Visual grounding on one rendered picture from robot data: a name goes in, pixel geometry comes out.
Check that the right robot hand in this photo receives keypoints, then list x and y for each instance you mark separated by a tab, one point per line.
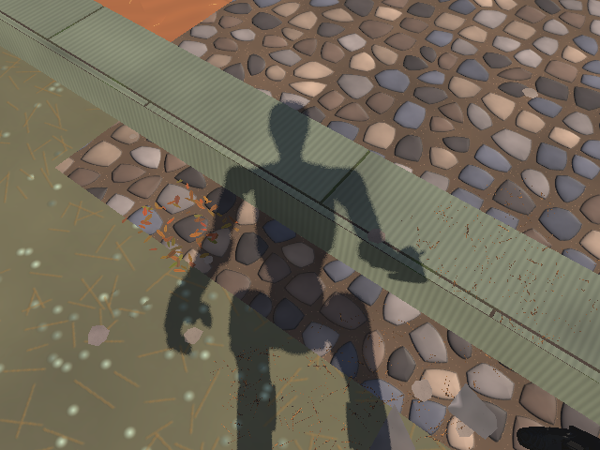
554	438

